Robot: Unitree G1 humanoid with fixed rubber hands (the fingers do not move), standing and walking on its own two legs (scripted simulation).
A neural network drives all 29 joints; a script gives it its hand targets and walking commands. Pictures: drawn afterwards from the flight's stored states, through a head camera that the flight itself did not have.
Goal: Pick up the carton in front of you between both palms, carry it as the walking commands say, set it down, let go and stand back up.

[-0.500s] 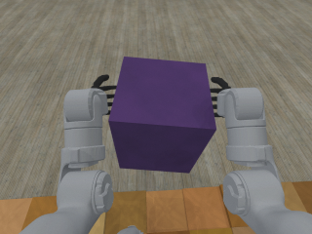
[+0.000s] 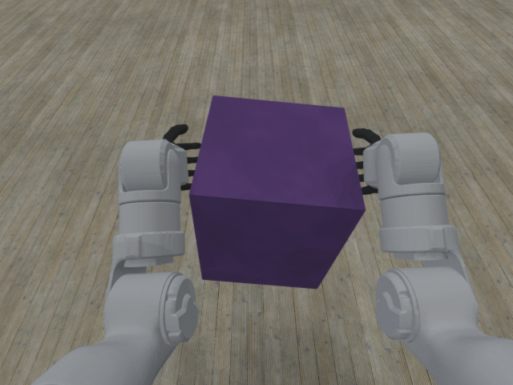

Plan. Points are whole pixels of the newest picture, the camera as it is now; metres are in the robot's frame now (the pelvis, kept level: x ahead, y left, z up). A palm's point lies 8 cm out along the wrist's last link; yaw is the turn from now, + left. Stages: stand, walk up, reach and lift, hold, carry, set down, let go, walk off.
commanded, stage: carry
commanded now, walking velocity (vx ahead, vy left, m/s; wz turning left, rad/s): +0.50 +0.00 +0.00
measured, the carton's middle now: (268, 199) +0.39 +0.00 +0.07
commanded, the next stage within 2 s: none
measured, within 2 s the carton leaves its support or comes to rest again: neither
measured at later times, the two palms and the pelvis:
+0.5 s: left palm (192, 97) +0.68 +0.16 +0.09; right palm (323, 95) +0.66 -0.13 +0.09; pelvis +0.31 +0.03 -0.01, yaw -2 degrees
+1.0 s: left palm (219, 41) +0.95 +0.12 +0.09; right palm (322, 35) +0.96 -0.17 +0.09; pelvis +0.60 -0.03 -0.01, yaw +1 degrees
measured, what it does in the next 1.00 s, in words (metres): walks ahead: left foot, then right foot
